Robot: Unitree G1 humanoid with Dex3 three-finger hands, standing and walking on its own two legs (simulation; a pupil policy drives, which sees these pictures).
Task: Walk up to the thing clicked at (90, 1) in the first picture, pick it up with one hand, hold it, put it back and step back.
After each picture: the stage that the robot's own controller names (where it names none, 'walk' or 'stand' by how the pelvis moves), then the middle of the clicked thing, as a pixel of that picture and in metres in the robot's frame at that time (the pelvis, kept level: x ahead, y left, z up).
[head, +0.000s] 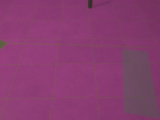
stand; (90, 0) +2.33 -0.16 -0.66
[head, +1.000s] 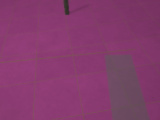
walk; (66, 6) +2.17 +0.19 -0.62
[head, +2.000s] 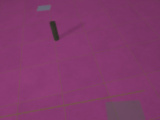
walk; (54, 31) +1.54 +0.38 -0.65
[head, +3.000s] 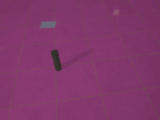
walk; (56, 60) +1.07 +0.30 -0.65
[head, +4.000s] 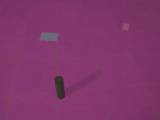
walk; (60, 88) +0.73 +0.19 -0.62
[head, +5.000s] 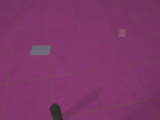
walk; (57, 115) +0.49 +0.19 -0.63
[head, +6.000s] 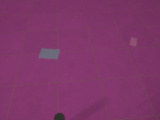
stand; out of the picture +0.44 +0.15 -0.65
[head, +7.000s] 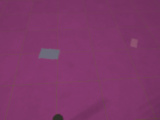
stand; out of the picture +0.43 +0.16 -0.65
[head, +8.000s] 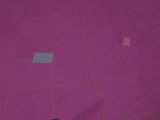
stand; out of the picture +0.41 +0.17 -0.66
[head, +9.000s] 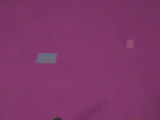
stand; out of the picture +0.43 +0.17 -0.66
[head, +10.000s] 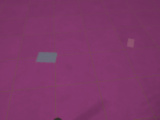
stand; out of the picture +0.42 +0.17 -0.66
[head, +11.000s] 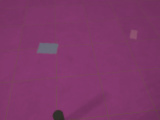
go down; out of the picture +0.42 +0.16 -0.65
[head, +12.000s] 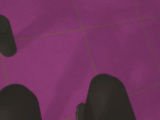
go down; (4, 39) +0.50 +0.22 -0.23
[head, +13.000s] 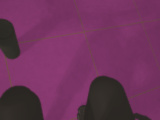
close in; (8, 42) +0.50 +0.22 -0.24
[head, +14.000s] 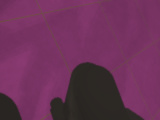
close in; out of the picture +0.48 +0.27 -0.16
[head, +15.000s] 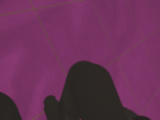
lift; out of the picture +0.46 +0.27 -0.16
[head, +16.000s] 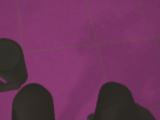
lift; (12, 68) +0.35 +0.22 -0.02
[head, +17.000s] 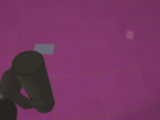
hold; (38, 87) +0.31 +0.13 +0.09
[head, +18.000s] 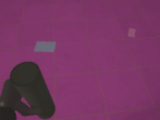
hold; (37, 95) +0.30 +0.15 +0.05
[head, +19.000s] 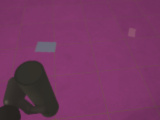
hold; (41, 93) +0.30 +0.14 +0.05
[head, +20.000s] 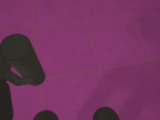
crouch; (28, 65) +0.40 +0.16 -0.02
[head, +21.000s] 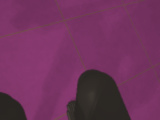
lower; out of the picture +0.49 +0.24 -0.09
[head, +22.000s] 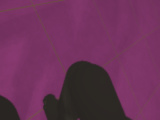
lower; out of the picture +0.45 +0.28 -0.17
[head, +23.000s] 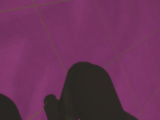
lower; out of the picture +0.45 +0.28 -0.17
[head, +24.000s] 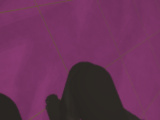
lower; out of the picture +0.45 +0.28 -0.17
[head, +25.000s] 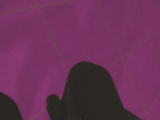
lower; out of the picture +0.45 +0.28 -0.17
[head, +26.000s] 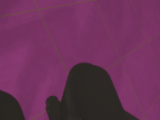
open; out of the picture +0.45 +0.26 -0.17
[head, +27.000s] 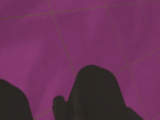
stand; out of the picture +0.45 +0.25 -0.18
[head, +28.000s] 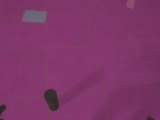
stand; (52, 101) +0.43 +0.15 -0.51
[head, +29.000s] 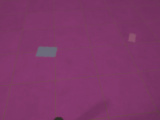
stand; out of the picture +0.41 +0.15 -0.60
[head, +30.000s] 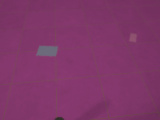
stand; out of the picture +0.40 +0.14 -0.60
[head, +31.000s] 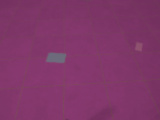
stand; out of the picture +0.43 +0.12 -0.66
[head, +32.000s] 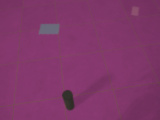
walk; (68, 101) +0.48 +0.11 -0.63
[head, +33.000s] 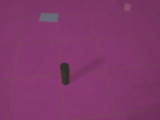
walk; (65, 74) +0.73 +0.11 -0.62
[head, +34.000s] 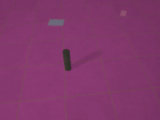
stand; (67, 60) +1.07 +0.20 -0.64
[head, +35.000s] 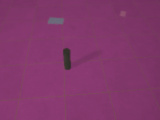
stand; (67, 59) +1.08 +0.14 -0.65
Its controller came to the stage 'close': yes
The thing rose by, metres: 0.68
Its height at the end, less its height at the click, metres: +0.00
